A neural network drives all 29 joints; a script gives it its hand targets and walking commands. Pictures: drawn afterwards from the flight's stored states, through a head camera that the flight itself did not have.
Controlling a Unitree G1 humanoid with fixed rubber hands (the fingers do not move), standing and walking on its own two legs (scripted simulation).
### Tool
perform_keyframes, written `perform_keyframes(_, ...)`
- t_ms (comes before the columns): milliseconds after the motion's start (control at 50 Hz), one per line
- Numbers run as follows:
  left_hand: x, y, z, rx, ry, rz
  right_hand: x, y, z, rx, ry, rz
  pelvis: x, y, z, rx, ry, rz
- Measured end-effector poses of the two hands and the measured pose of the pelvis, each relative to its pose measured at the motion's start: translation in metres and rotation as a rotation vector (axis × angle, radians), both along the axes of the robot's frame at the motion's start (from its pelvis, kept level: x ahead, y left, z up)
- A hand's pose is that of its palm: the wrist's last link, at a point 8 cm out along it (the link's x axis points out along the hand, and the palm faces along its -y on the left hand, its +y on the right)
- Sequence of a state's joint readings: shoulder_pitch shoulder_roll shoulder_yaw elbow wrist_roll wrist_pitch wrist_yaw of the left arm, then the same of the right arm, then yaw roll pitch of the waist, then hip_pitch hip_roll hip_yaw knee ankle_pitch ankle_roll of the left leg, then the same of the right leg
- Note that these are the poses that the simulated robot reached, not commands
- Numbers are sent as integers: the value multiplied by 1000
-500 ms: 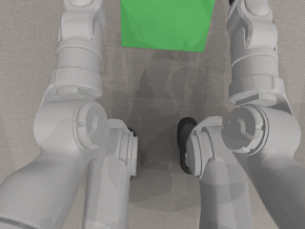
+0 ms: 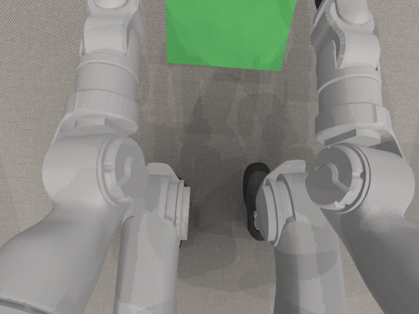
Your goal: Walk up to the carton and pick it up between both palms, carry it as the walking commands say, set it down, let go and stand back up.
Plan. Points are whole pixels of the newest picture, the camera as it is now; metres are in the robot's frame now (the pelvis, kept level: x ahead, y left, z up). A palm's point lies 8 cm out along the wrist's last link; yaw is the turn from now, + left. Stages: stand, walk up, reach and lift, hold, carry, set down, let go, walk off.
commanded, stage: set down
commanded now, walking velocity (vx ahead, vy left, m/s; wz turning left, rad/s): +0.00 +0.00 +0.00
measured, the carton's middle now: out of the picture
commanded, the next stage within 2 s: let go in 1.96 s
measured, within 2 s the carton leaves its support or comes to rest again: rests again in 0.44 s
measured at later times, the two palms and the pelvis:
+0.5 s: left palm (114, 18) +0.52 +0.15 -0.20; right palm (334, 27) +0.51 -0.17 -0.18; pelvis -0.01 +0.00 +0.00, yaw -1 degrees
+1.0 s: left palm out of the picture +0.54 +0.15 -0.08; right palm out of the picture +0.52 -0.17 -0.08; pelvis -0.01 +0.00 +0.05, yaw +0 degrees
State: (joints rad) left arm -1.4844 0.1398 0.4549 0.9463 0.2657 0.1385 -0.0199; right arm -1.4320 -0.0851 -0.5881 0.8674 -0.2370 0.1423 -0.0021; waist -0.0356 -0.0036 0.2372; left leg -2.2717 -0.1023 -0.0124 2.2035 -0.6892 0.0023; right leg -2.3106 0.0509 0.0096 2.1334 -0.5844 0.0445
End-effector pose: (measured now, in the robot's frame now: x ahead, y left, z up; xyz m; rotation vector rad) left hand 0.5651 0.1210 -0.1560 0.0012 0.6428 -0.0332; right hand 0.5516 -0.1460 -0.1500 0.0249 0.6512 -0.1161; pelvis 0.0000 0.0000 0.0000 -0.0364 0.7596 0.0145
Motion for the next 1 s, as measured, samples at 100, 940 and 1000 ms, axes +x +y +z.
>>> perform_keyframes(100, 0, 0, -1, 2, -4, -5, 0, 0, -2, -7, -3, 2, 0, 0, -2, 0, -11, -1)
perform_keyframes(940, -21, 34, 59, 117, 6, 41, -32, -26, 54, -50, -2, -75, -18, -4, 37, 16, -40, -13)
perform_keyframes(1000, -21, 33, 77, 116, 9, 42, -33, -29, 72, -53, 2, -80, -14, -5, 53, 17, -14, -16)
